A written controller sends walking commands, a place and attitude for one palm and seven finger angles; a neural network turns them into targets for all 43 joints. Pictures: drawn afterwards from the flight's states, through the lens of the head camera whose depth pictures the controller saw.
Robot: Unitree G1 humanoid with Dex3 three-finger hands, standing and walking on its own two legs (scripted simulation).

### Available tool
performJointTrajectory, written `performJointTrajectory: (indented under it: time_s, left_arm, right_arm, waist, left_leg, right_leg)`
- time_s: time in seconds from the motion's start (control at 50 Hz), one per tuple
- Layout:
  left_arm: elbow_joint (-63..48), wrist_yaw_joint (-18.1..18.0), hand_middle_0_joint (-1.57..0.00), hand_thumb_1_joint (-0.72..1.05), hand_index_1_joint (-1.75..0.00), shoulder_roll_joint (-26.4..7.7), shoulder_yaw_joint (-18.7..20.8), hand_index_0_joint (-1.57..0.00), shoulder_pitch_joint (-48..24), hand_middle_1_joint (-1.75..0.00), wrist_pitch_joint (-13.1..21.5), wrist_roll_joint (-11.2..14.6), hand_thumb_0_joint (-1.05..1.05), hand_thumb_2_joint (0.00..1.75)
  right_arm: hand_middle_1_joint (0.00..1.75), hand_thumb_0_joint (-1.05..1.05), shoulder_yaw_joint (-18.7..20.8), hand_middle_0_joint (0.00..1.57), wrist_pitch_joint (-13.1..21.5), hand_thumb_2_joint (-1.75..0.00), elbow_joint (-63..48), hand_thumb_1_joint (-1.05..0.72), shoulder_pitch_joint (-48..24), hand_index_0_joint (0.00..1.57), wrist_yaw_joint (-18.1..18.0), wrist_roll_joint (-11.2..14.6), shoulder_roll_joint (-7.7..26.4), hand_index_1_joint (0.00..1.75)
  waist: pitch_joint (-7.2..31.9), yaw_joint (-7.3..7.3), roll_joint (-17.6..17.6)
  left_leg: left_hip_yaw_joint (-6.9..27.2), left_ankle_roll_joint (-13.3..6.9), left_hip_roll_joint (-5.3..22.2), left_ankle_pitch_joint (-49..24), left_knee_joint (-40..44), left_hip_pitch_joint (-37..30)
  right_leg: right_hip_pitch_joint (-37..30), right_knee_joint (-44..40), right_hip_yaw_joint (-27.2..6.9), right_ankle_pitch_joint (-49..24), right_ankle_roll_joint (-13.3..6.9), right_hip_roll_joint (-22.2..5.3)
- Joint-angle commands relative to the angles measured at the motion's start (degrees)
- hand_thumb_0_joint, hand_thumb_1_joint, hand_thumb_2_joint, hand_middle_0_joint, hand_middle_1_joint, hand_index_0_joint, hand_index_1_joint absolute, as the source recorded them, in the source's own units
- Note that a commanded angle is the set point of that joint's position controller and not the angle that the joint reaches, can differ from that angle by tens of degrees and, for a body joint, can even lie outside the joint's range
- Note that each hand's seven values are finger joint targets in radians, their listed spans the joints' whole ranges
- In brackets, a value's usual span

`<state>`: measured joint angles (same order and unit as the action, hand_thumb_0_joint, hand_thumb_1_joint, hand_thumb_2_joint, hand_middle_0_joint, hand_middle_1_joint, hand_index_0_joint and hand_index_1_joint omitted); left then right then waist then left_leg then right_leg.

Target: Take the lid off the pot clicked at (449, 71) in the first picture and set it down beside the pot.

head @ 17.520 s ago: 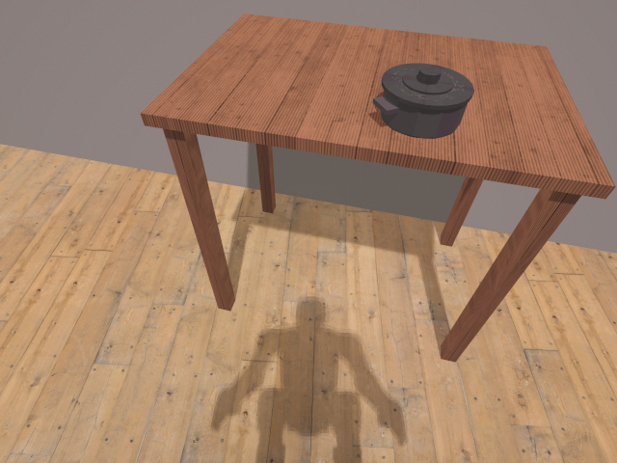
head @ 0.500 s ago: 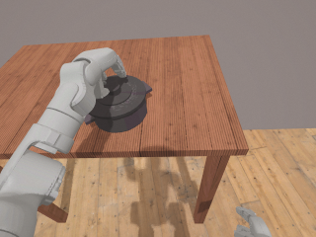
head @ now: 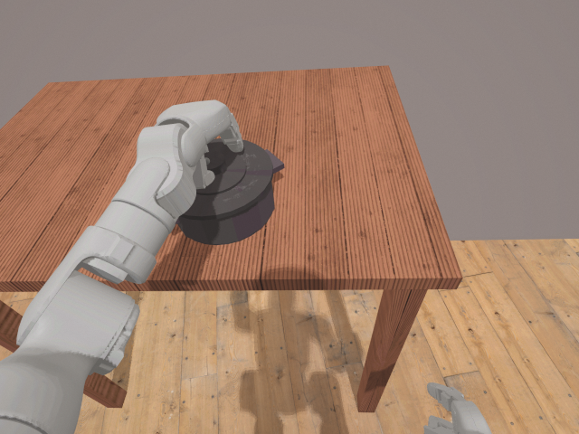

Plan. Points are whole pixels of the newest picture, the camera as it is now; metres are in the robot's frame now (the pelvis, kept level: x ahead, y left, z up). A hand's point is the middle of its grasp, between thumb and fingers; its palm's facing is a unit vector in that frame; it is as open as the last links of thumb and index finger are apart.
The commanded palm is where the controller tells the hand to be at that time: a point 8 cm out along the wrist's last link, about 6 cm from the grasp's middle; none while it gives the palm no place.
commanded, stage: lower the open fingers around the knob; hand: left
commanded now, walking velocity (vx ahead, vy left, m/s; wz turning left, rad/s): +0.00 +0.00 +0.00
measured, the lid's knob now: (211, 163) +0.46 +0.13 +0.15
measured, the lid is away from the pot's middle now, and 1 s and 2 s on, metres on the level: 0.00 0.00 0.00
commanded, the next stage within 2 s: close the fingers and squeeze the knob in 0.70 s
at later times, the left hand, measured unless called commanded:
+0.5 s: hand (208, 158) +0.44 +0.13 +0.18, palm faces -0.26 -0.12 -0.96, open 9.9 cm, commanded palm +0.42 +0.15 +0.23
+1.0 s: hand (197, 166) +0.43 +0.14 +0.17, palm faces -0.27 -0.11 -0.96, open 9.9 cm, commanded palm +0.41 +0.15 +0.23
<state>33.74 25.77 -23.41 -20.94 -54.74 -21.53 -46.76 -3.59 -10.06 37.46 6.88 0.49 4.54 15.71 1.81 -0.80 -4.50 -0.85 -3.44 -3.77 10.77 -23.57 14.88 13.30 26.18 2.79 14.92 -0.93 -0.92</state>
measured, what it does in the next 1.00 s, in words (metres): stands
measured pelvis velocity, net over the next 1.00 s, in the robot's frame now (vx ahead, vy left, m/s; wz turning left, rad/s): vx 0.00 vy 0.00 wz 0.00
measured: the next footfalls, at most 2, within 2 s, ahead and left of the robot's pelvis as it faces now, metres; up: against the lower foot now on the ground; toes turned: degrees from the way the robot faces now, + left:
none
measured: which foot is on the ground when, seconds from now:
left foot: down 0.00-1.00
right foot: down 0.00-1.00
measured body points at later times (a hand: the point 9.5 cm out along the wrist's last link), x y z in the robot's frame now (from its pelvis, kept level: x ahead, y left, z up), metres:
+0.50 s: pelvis +0.00 -0.01 +0.00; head +0.01 -0.04 +0.45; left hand +0.45 +0.13 +0.23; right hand +0.16 -0.25 -0.11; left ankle +0.01 +0.08 -0.74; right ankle -0.01 -0.11 -0.74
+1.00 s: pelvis +0.00 +0.00 +0.00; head +0.01 -0.04 +0.45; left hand +0.44 +0.15 +0.22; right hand +0.17 -0.24 -0.12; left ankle +0.01 +0.08 -0.74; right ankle -0.01 -0.11 -0.74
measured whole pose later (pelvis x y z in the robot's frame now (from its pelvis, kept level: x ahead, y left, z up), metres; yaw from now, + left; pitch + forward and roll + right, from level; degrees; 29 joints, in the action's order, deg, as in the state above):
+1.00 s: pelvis +0.00 +0.00 +0.00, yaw +0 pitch +2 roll +0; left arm 29.5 26.2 -26.1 -18.4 -50.5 -20.9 -45.8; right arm -3.4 -10.9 36.6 6.3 0.4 4.9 16.3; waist 1.6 -1.1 -4.4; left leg -0.8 -3.2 -3.3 11.5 -24.3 14.9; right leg 12.8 25.8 2.8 15.1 -1.2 -0.4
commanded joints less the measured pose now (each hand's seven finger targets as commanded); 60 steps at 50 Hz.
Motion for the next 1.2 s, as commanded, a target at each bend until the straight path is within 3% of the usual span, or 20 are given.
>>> performJointTrajectory:
  time_s: [0.0, 0.06, 0.12, 0.26, 0.28, 0.32, 0.36, 0.52, 0.56, 0.64, 0.66, 0.7, 0.78, 0.8, 0.86, 0.92, 0.98, 1.06, 1.12, 1.18]
  left_arm:
    - [-7.8, -1.3, -0.89, -0.38, -0.08, -11.8, 7.9, -0.89, -28.6, -0.08, 0.5, -0.7, 0.00, 1.71]
    - [-8.1, -0.6, -0.89, -0.38, -0.08, -4.9, 2.9, -0.89, -26.8, -0.08, 0.4, 0.9, 0.00, 1.71]
    - [-9.2, -1.0, -0.89, -0.38, -0.08, -11.0, 7.9, -0.89, -24.9, -0.08, 0.6, -0.3, 0.00, 1.71]
    - [-8.6, -1.0, -0.89, -0.38, -0.08, -9.4, 6.5, -0.89, -24.4, -0.08, 0.3, 0.7, 0.00, 1.71]
    - [-6.7, -1.4, -0.89, -0.38, -0.08, -13.3, 9.3, -0.89, -24.4, -0.08, 0.5, -0.3, 0.00, 1.71]
    - [-6.5, -1.5, -0.89, -0.38, -0.08, -14.8, 9.9, -0.89, -24.7, -0.08, 0.8, -0.8, 0.00, 1.71]
    - [-7.4, -1.2, -0.89, -0.38, -0.08, -11.1, 7.5, -0.89, -22.9, -0.08, 0.8, 0.2, 0.00, 1.71]
    - [-3.0, -1.5, -0.89, -0.38, -0.08, -17.7, 11.1, -0.89, -22.7, -0.08, 1.4, -1.3, 0.00, 1.71]
    - [-6.9, -1.1, -0.89, -0.38, -0.08, -13.5, 8.5, -0.89, -22.7, -0.08, 1.6, -0.5, 0.00, 1.71]
    - [-12.5, -0.3, -0.89, -0.38, -0.08, -15.8, 10.4, -0.89, -20.6, -0.08, 1.9, 0.0, 0.00, 1.71]
    - [-13.3, 0.1, -0.89, -0.38, -0.08, -12.7, 8.0, -0.89, -20.3, -0.08, 1.7, 0.9, 0.00, 1.71]
    - [-11.9, 0.1, -0.89, -0.38, -0.08, -12.8, 7.5, -0.89, -22.3, -0.08, 1.0, 0.3, 0.00, 1.71]
    - [-11.3, -0.4, -0.89, -0.38, -0.08, -15.2, 9.7, -0.89, -22.2, -0.08, 0.9, 0.1, 0.00, 1.71]
    - [-11.8, -0.3, -0.81, -0.21, -0.08, -14.9, 9.2, -0.81, -22.7, -0.08, 1.0, -0.1, 0.00, 1.23]
    - [-12.2, -0.3, -0.72, -0.18, -0.33, -12.0, 7.5, -0.72, -20.5, -0.33, 0.9, 0.9, 0.00, 1.22]
    - [-11.6, -0.6, -0.69, -0.14, -0.46, -13.2, 8.4, -0.69, -22.1, -0.46, 0.7, 0.0, 0.00, 1.21]
    - [-15.2, -0.9, -0.67, -0.11, -0.54, -15.0, 9.8, -0.67, -23.9, -0.54, 1.2, 0.0, 0.00, 1.20]
    - [-14.3, -0.3, -0.66, -0.06, -0.64, -9.2, 5.8, -0.66, -21.4, -0.64, 0.5, 1.2, 0.00, 1.18]
    - [-13.6, -0.9, -0.66, -0.03, -0.69, -13.5, 8.8, -0.66, -23.8, -0.69, 0.5, 0.1, 0.00, 1.17]
    - [-14.2, -0.7, -0.66, 0.01, -0.74, -9.9, 6.3, -0.66, -22.9, -0.74, 0.4, 0.4, 0.00, 1.15]
  right_arm:
    - [0.30, 0.00, 2.5, 0.20, 2.5, -0.90, -8.2, -0.90, -6.7, 0.20, -0.5, -0.4, 6.3, 0.30]
    - [0.30, 0.00, 2.9, 0.20, 2.2, -0.90, -8.6, -0.90, -7.1, 0.20, -0.1, -0.1, 6.1, 0.30]
    - [0.30, 0.00, 2.6, 0.20, 2.7, -0.90, -8.7, -0.90, -6.8, 0.20, 0.1, -0.4, 6.2, 0.30]
    - [0.30, 0.00, 2.8, 0.20, 1.9, -0.90, -9.0, -0.90, -7.2, 0.20, -0.2, 0.0, 6.5, 0.30]
    - [0.30, 0.00, 2.5, 0.20, 2.1, -0.90, -8.5, -0.90, -6.7, 0.20, -0.4, 0.0, 6.5, 0.30]
    - [0.30, 0.00, 2.2, 0.20, 2.1, -0.90, -8.6, -0.90, -7.0, 0.20, -0.6, 0.0, 6.5, 0.30]
    - [0.30, 0.00, 2.6, 0.20, 2.0, -0.90, -9.5, -0.90, -7.5, 0.20, -0.5, 0.1, 6.4, 0.30]
    - [0.30, 0.00, 2.0, 0.20, 1.6, -0.90, -9.3, -0.90, -6.9, 0.20, -1.2, 0.4, 6.7, 0.30]
    - [0.30, 0.00, 2.5, 0.20, 1.6, -0.90, -10.2, -0.90, -7.6, 0.20, -0.9, 0.4, 6.5, 0.30]
    - [0.30, 0.00, 2.5, 0.20, 1.9, -0.90, -11.0, -0.90, -8.1, 0.20, -0.5, 0.2, 6.5, 0.30]
    - [0.30, 0.00, 2.9, 0.20, 1.6, -0.90, -11.3, -0.90, -8.4, 0.20, -0.4, 0.4, 6.5, 0.30]
    - [0.30, 0.00, 2.8, 0.20, 1.5, -0.90, -10.1, -0.90, -7.7, 0.20, -0.4, 0.4, 6.5, 0.30]
    - [0.30, 0.00, 2.7, 0.20, 1.6, -0.90, -9.4, -0.90, -7.0, 0.20, -0.6, 0.2, 6.7, 0.30]
    - [0.30, 0.00, 2.7, 0.20, 1.7, -0.90, -9.5, -0.90, -7.5, 0.20, -0.6, 0.3, 6.8, 0.30]
    - [0.30, 0.00, 2.9, 0.20, 1.6, -0.90, -9.7, -0.90, -7.9, 0.20, -0.3, 0.4, 6.8, 0.30]
    - [0.30, 0.00, 2.7, 0.20, 1.8, -0.90, -9.0, -0.90, -7.5, 0.20, -0.3, 0.1, 6.5, 0.30]
    - [0.30, 0.00, 2.6, 0.20, 1.9, -0.90, -9.4, -0.90, -7.8, 0.20, -0.2, -0.1, 6.3, 0.30]
    - [0.30, 0.00, 2.9, 0.20, 1.6, -0.90, -9.5, -0.90, -8.3, 0.20, 0.2, 0.1, 6.3, 0.30]
    - [0.30, 0.00, 2.5, 0.20, 1.8, -0.90, -9.0, -0.90, -8.0, 0.20, 0.0, 0.0, 6.3, 0.30]
    - [0.30, 0.00, 2.5, 0.20, 1.8, -0.90, -9.1, -0.90, -8.2, 0.20, 0.3, -0.1, 5.9, 0.30]
  waist:
    - [20.0, -0.47, 8.0]
    - [17.8, -1.29, 6.8]
    - [21.0, 0.09, 7.3]
    - [16.3, -0.64, 8.4]
    - [16.6, -0.11, 8.6]
    - [17.9, 0.19, 8.7]
    - [18.5, -0.20, 7.2]
    - [17.3, -0.03, 8.4]
    - [19.4, -0.34, 6.0]
    - [22.3, 0.23, 6.0]
    - [21.4, -0.59, 5.5]
    - [17.6, -1.08, 5.8]
    - [18.3, -0.63, 6.6]
    - [18.4, -0.62, 6.8]
    - [19.1, -0.72, 5.6]
    - [19.4, -0.55, 6.3]
    - [22.3, 0.02, 6.1]
    - [19.2, -0.84, 5.4]
    - [18.9, -0.24, 6.5]
    - [19.9, -0.49, 5.7]
  left_leg:
    - [2.9, -0.7, 0.0, -12.9, 1.0, -10.4]
    - [3.2, -0.7, 0.2, -13.5, 1.0, -11.1]
    - [3.0, -0.6, 0.1, -16.5, 0.3, -11.7]
    - [2.4, -1.0, 0.1, -12.0, 1.2, -9.6]
    - [2.2, -0.8, 0.2, -11.1, 1.3, -8.7]
    - [1.8, -0.9, -0.1, -11.2, 1.3, -8.0]
    - [1.8, -1.0, -0.2, -12.1, 0.7, -8.5]
    - [0.8, -1.0, -0.2, -9.5, 0.6, -5.5]
    - [1.2, -1.1, -0.3, -12.1, 0.0, -7.4]
    - [1.5, -1.3, -0.3, -17.0, -1.0, -9.5]
    - [1.8, -1.4, -0.2, -17.3, -1.1, -10.0]
    - [2.0, -1.2, 0.1, -14.7, -0.4, -9.9]
    - [2.4, -1.1, 0.0, -13.9, 0.0, -10.0]
    - [2.3, -1.1, 0.0, -13.7, 0.0, -9.8]
    - [2.6, -1.0, 0.1, -14.7, -0.2, -10.8]
    - [2.7, -0.9, 0.0, -14.3, -0.3, -10.7]
    - [3.3, -0.8, 0.0, -15.9, -0.2, -11.3]
    - [3.6, -0.6, 0.4, -17.3, -0.5, -12.4]
    - [3.4, -0.6, 0.3, -15.0, 0.3, -11.0]
    - [3.9, -0.3, 0.6, -17.2, 0.0, -12.5]
  right_leg:
    - [-4.4, -2.5, -1.4, -17.2, -2.1, 2.1]
    - [-2.3, -2.8, -0.6, -16.8, -2.3, 2.0]
    - [-5.3, -2.0, -1.3, -19.8, -2.2, 2.1]
    - [-3.3, -3.4, -1.0, -16.9, -2.1, 2.1]
    - [-4.2, -3.1, -1.4, -16.3, -1.9, 2.0]
    - [-5.6, -2.7, -1.9, -17.4, -1.8, 1.8]
    - [-5.3, -2.8, -1.7, -18.1, -1.9, 1.7]
    - [-6.1, -2.8, -2.6, -17.4, -1.4, 1.5]
    - [-6.0, -2.5, -2.3, -19.4, -1.8, 1.5]
    - [-8.2, -1.6, -2.7, -24.0, -1.7, 1.6]
    - [-6.8, -2.2, -2.2, -23.6, -1.7, 1.7]
    - [-3.9, -2.9, -1.8, -20.4, -1.7, 2.1]
    - [-4.5, -2.8, -1.6, -19.0, -1.9, 2.2]
    - [-4.6, -2.8, -1.7, -19.1, -1.8, 2.2]
    - [-4.0, -2.7, -1.4, -18.7, -2.0, 2.1]
    - [-4.0, -2.5, -1.4, -18.5, -2.0, 2.3]
    - [-6.0, -1.8, -1.6, -19.6, -2.1, 2.2]
    - [-2.7, -2.3, -0.6, -18.5, -2.2, 2.4]
    - [-3.7, -2.2, -1.0, -17.9, -2.2, 2.3]
    - [-2.9, -1.9, -0.7, -17.8, -2.2, 2.4]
